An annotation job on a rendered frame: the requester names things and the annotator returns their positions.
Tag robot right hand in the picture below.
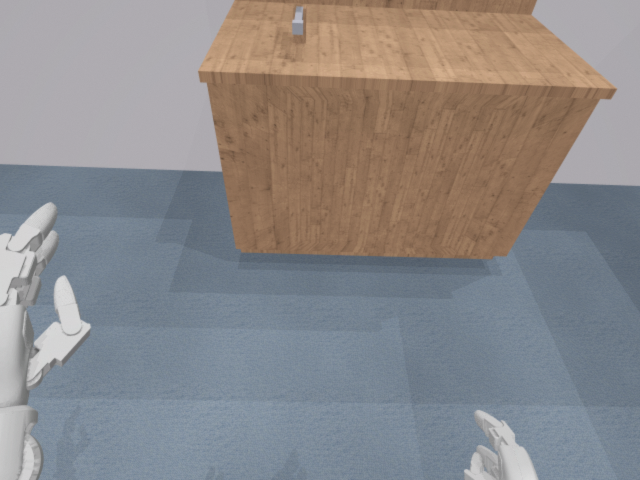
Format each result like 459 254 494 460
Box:
464 410 539 480

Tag tap lever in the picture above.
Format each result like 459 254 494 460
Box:
292 6 303 35

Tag robot left forearm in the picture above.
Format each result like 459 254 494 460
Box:
0 405 44 480

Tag robot left hand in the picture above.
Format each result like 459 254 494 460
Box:
0 202 91 408

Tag counter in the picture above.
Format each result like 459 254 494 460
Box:
198 0 617 259

